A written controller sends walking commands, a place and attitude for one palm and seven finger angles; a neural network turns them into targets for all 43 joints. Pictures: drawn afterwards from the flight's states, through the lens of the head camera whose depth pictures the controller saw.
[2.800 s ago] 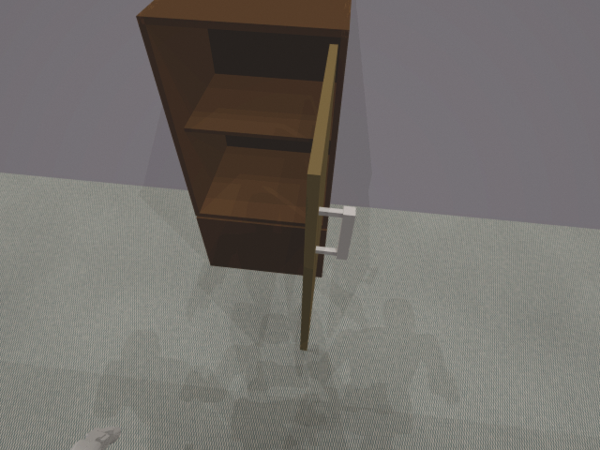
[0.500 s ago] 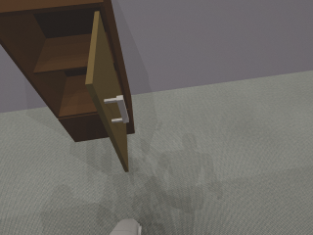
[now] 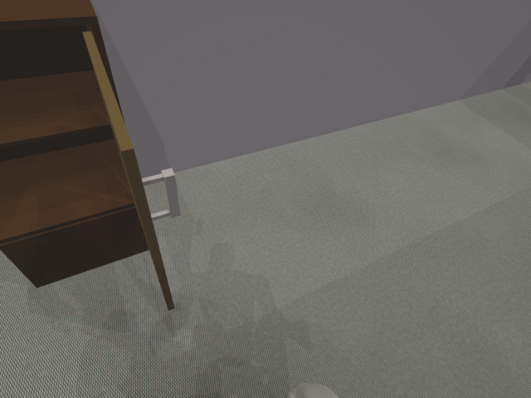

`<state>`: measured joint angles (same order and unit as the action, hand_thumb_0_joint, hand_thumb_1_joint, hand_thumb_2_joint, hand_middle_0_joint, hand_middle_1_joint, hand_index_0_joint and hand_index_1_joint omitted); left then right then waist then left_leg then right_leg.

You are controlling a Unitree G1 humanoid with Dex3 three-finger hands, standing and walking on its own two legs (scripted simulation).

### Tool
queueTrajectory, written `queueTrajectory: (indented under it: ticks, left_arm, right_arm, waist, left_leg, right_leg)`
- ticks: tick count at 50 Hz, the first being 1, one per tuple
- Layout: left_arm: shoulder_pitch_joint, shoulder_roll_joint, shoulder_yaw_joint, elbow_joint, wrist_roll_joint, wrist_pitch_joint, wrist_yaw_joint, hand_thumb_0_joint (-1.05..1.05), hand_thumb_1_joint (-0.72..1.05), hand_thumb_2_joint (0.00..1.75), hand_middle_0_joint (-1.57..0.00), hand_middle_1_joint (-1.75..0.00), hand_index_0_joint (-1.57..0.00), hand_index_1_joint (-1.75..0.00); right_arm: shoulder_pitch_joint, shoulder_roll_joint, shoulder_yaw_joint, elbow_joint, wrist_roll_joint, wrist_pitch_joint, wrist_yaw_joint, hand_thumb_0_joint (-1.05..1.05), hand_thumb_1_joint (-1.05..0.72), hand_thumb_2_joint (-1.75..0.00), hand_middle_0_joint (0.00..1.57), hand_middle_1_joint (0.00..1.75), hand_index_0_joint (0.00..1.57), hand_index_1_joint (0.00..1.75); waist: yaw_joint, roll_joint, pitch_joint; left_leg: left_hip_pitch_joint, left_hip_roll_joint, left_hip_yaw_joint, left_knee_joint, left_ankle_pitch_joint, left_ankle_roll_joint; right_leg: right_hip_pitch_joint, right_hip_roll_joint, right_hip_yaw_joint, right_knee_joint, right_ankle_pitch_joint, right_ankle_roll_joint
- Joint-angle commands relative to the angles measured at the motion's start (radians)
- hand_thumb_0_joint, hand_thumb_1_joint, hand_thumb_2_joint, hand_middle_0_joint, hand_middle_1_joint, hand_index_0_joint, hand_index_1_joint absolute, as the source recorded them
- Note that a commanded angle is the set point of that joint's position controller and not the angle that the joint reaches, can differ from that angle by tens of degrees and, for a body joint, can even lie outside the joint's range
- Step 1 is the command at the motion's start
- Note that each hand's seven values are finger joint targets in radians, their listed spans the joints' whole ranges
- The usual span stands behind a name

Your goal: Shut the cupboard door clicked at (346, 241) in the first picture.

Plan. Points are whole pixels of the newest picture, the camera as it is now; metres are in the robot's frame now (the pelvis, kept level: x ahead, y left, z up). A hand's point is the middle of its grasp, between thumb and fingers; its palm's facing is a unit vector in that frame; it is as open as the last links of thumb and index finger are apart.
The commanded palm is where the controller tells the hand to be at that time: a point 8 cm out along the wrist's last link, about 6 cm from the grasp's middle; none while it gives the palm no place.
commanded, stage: walk around to get in front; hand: left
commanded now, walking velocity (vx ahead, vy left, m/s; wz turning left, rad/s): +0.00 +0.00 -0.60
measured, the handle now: (161, 197) +0.46 +0.25 -0.02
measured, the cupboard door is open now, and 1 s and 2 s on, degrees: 89 89 89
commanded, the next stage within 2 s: none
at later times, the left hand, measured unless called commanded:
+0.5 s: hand out of the picture +0.14 +0.11 -0.15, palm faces -0.32 -0.91 -0.26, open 7.4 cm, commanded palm none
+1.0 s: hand (190, 366) +0.20 +0.14 -0.18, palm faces -0.53 -0.83 -0.16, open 7.4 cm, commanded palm none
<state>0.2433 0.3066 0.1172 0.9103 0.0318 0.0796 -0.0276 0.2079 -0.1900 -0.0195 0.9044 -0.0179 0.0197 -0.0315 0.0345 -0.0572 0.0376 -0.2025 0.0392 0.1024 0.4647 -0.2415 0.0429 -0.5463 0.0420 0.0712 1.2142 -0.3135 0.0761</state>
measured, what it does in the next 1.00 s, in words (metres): steps on the spot, turning right: right foot, then left foot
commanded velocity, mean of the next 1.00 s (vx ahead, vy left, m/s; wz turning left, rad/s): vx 0.15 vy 0.00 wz -0.60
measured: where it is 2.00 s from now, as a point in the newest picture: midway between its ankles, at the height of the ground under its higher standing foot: (333, 393)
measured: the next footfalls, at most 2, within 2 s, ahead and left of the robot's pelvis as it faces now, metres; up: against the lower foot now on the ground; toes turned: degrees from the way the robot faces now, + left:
right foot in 0.34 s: -0.04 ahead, -0.14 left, +0.00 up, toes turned -20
left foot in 0.78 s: +0.10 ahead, +0.06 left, +0.00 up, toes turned -24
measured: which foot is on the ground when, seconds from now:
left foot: down 0.00-0.34, up 0.36-0.76, down 0.78-1.00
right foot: up 0.00-0.32, down 0.34-0.78, up 0.80-1.00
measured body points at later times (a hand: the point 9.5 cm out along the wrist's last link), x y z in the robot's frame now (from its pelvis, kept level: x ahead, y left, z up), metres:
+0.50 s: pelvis -0.03 -0.04 -0.01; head -0.01 -0.07 +0.44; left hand +0.16 +0.16 -0.13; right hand -0.11 -0.29 -0.17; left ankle +0.01 +0.10 -0.68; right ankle -0.08 -0.13 -0.74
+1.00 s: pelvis +0.06 -0.01 +0.00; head +0.08 +0.02 +0.45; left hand +0.23 +0.18 -0.16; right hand -0.06 -0.23 -0.12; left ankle +0.07 +0.08 -0.74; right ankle -0.03 -0.14 -0.63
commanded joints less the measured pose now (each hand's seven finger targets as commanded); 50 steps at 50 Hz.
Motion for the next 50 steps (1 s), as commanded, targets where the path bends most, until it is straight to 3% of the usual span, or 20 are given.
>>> queueTrajectory:
  ticks: [1,11,15,16,17,18,19,20,24,27,32,35,37,38,39,40,41,43,46,50]
  left_arm:
    - [-0.025,0.026,-0.001,-0.063,-0.004,-0.013,-0.009,0.00,0.90,0.90,-0.20,-0.30,-0.20,-0.30]
    - [-0.111,-0.021,-0.027,-0.079,-0.011,-0.019,-0.010,0.00,0.90,0.90,-0.20,-0.30,-0.20,-0.30]
    - [-0.056,-0.004,-0.025,-0.063,-0.012,-0.041,0.000,0.00,0.90,0.90,-0.20,-0.30,-0.20,-0.30]
    - [-0.011,0.040,-0.017,-0.048,-0.010,-0.053,0.008,0.00,0.90,0.90,-0.20,-0.30,-0.20,-0.30]
    - [0.027,0.148,0.003,-0.035,0.000,-0.066,0.024,0.00,0.90,0.90,-0.20,-0.30,-0.20,-0.30]
    - [0.067,0.193,0.014,-0.027,-0.013,-0.060,0.038,0.00,0.90,0.90,-0.20,-0.30,-0.20,-0.30]
    - [0.058,0.169,0.006,-0.028,-0.016,-0.057,0.043,0.00,0.90,0.90,-0.20,-0.30,-0.20,-0.30]
    - [0.012,0.134,0.013,-0.034,-0.015,-0.059,0.052,0.00,0.90,0.90,-0.20,-0.30,-0.20,-0.30]
    - [-0.069,0.087,-0.009,-0.063,-0.017,-0.070,0.044,0.00,0.90,0.90,-0.20,-0.30,-0.20,-0.30]
    - [-0.044,0.098,-0.005,-0.060,-0.014,-0.071,0.040,0.00,0.90,0.90,-0.20,-0.30,-0.20,-0.30]
    - [0.007,0.118,0.004,-0.049,-0.007,-0.076,0.030,0.00,0.90,0.90,-0.20,-0.30,-0.20,-0.30]
    - [-0.011,0.123,0.007,-0.055,-0.004,-0.080,0.025,0.00,0.90,0.90,-0.20,-0.30,-0.20,-0.30]
    - [-0.051,0.110,0.006,-0.066,-0.010,-0.076,0.022,0.00,0.90,0.90,-0.20,-0.30,-0.20,-0.30]
    - [-0.072,0.066,-0.003,-0.079,-0.014,-0.075,0.017,0.00,0.90,0.90,-0.20,-0.30,-0.20,-0.30]
    - [-0.065,-0.009,-0.018,-0.102,-0.023,-0.071,0.007,0.00,0.90,0.90,-0.20,-0.30,-0.20,-0.30]
    - [-0.102,-0.015,-0.019,-0.131,-0.013,-0.080,0.001,0.00,0.90,0.90,-0.20,-0.30,-0.20,-0.30]
    - [-0.113,0.016,-0.007,-0.128,-0.002,-0.079,-0.004,0.00,0.90,0.90,-0.20,-0.30,-0.20,-0.30]
    - [-0.080,0.029,0.009,-0.077,0.007,-0.071,-0.024,0.00,0.90,0.90,-0.20,-0.30,-0.20,-0.30]
    - [-0.004,-0.024,-0.003,-0.026,0.006,-0.060,-0.034,0.00,0.90,0.90,-0.20,-0.30,-0.20,-0.30]
    - [-0.025,-0.052,-0.012,-0.015,0.004,-0.053,-0.030,0.00,0.90,0.90,-0.20,-0.30,-0.20,-0.30]
  right_arm:
    - [0.034,-0.174,-0.050,-0.070,0.000,-0.037,-0.018,0.00,-0.90,-0.90,0.20,0.30,0.20,0.30]
    - [0.114,-0.226,-0.085,-0.005,-0.010,-0.028,-0.004,0.00,-0.90,-0.90,0.20,0.30,0.20,0.30]
    - [0.121,-0.224,-0.091,0.014,-0.004,-0.024,0.006,0.00,-0.90,-0.90,0.20,0.30,0.20,0.30]
    - [0.128,-0.201,-0.087,0.009,0.003,-0.020,0.012,0.00,-0.90,-0.90,0.20,0.30,0.20,0.30]
    - [0.110,-0.122,-0.068,-0.027,0.005,-0.014,0.017,0.00,-0.90,-0.90,0.20,0.30,0.20,0.30]
    - [0.029,-0.119,-0.057,-0.067,-0.003,-0.005,0.012,0.00,-0.90,-0.90,0.20,0.30,0.20,0.30]
    - [0.020,-0.128,-0.062,-0.069,0.001,0.002,0.009,0.00,-0.90,-0.90,0.20,0.30,0.20,0.30]
    - [0.009,-0.124,-0.062,-0.061,-0.001,0.007,0.008,0.00,-0.90,-0.90,0.20,0.30,0.20,0.30]
    - [0.027,-0.130,-0.067,-0.024,-0.003,0.010,0.009,0.00,-0.90,-0.90,0.20,0.30,0.20,0.30]
    - [0.013,-0.124,-0.066,-0.029,-0.005,0.010,0.010,0.00,-0.90,-0.90,0.20,0.30,0.20,0.30]
    - [-0.072,-0.127,-0.065,-0.080,-0.009,-0.015,0.025,0.00,-0.90,-0.90,0.20,0.30,0.20,0.30]
    - [-0.052,-0.121,-0.064,-0.091,-0.001,-0.035,0.027,0.00,-0.90,-0.90,0.20,0.30,0.20,0.30]
    - [0.046,-0.123,-0.062,-0.062,0.000,-0.047,0.018,0.00,-0.90,-0.90,0.20,0.30,0.20,0.30]
    - [0.141,-0.157,-0.066,-0.032,0.002,-0.056,0.006,0.00,-0.90,-0.90,0.20,0.30,0.20,0.30]
    - [0.222,-0.265,-0.090,-0.012,-0.010,-0.061,-0.001,0.00,-0.90,-0.90,0.20,0.30,0.20,0.30]
    - [0.265,-0.314,-0.095,-0.016,-0.009,-0.059,0.000,0.00,-0.90,-0.90,0.20,0.30,0.20,0.30]
    - [0.209,-0.290,-0.082,-0.034,-0.014,-0.057,0.001,0.00,-0.90,-0.90,0.20,0.30,0.20,0.30]
    - [0.096,-0.193,-0.053,-0.052,-0.011,-0.070,-0.001,0.00,-0.90,-0.90,0.20,0.30,0.20,0.30]
    - [0.097,-0.144,-0.038,-0.033,-0.003,-0.088,-0.006,0.00,-0.90,-0.90,0.20,0.30,0.20,0.30]
    - [0.203,-0.109,-0.034,0.021,0.004,-0.099,-0.010,0.00,-0.90,-0.90,0.20,0.30,0.20,0.30]
  waist:
    - [-0.039,0.202,0.020]
    - [-0.085,0.256,-0.066]
    - [-0.049,0.220,-0.132]
    - [-0.021,0.123,-0.160]
    - [0.002,-0.183,-0.132]
    - [0.039,-0.224,-0.117]
    - [0.022,-0.118,-0.105]
    - [0.007,-0.184,-0.086]
    - [-0.041,-0.082,-0.024]
    - [-0.028,-0.078,-0.032]
    - [0.014,-0.109,-0.027]
    - [0.000,-0.131,-0.013]
    - [-0.053,-0.114,-0.022]
    - [-0.099,-0.022,-0.059]
    - [-0.136,0.275,-0.083]
    - [-0.148,0.371,-0.040]
    - [-0.127,0.287,0.021]
    - [-0.068,0.204,0.111]
    - [-0.029,0.193,0.081]
    - [-0.041,0.177,0.071]
  left_leg:
    - [0.060,0.234,-0.171,-0.219,0.022,0.072]
    - [0.116,0.334,-0.065,-0.137,0.188,0.100]
    - [0.074,0.322,0.048,0.042,0.298,0.017]
    - [-0.028,0.293,0.094,0.173,0.207,-0.044]
    - [-0.316,0.171,0.143,0.362,-0.230,-0.111]
    - [-0.420,0.098,0.041,0.543,-0.382,-0.124]
    - [-0.422,0.112,-0.043,0.615,-0.319,-0.112]
    - [-0.448,0.117,-0.061,0.629,-0.264,-0.113]
    - [-0.372,0.096,-0.064,0.622,-0.133,-0.142]
    - [-0.341,0.070,-0.054,0.563,-0.125,-0.149]
    - [-0.316,0.038,-0.048,0.400,-0.178,-0.132]
    - [-0.204,0.010,-0.049,0.251,-0.210,-0.109]
    - [0.040,-0.019,-0.022,0.040,-0.096,-0.097]
    - [0.227,0.031,-0.059,-0.078,-0.092,-0.085]
    - [0.362,0.288,-0.360,-0.218,-0.355,-0.033]
    - [0.296,0.478,-0.567,-0.312,-0.482,0.033]
    - [0.163,0.496,-0.580,-0.362,-0.547,0.064]
    - [0.033,0.380,-0.372,-0.370,-0.441,0.020]
    - [0.083,0.278,-0.104,-0.308,-0.095,-0.027]
    - [0.170,0.270,0.015,-0.267,0.150,-0.018]
  right_leg:
    - [-0.088,-0.054,-0.028,-0.021,0.002,0.016]
    - [0.124,-0.080,-0.141,-0.435,-0.143,-0.022]
    - [0.323,-0.059,-0.167,-0.730,0.045,-0.058]
    - [0.474,-0.119,-0.095,-0.854,0.162,-0.085]
    - [0.615,-0.354,0.216,-0.920,0.386,-0.169]
    - [0.558,-0.459,0.342,-0.890,0.617,-0.257]
    - [0.521,-0.429,0.249,-0.875,0.547,-0.280]
    - [0.513,-0.358,0.229,-0.879,0.513,-0.255]
    - [0.407,-0.269,0.143,-0.859,0.562,-0.234]
    - [0.406,-0.250,0.185,-0.872,0.470,-0.244]
    - [0.408,-0.252,0.316,-0.927,0.051,-0.269]
    - [0.343,-0.244,0.362,-0.913,-0.010,-0.265]
    - [0.195,-0.176,0.326,-0.837,-0.047,-0.217]
    - [0.082,-0.100,0.257,-0.721,-0.086,-0.170]
    - [-0.125,0.038,0.108,-0.448,-0.230,-0.112]
    - [-0.215,0.021,-0.019,-0.235,-0.280,-0.073]
    - [-0.205,-0.051,0.016,-0.132,-0.222,-0.070]
    - [-0.158,-0.087,-0.022,-0.036,-0.065,-0.061]
    - [-0.143,-0.096,-0.052,0.025,0.097,-0.042]
    - [-0.205,-0.107,-0.080,0.019,0.156,-0.034]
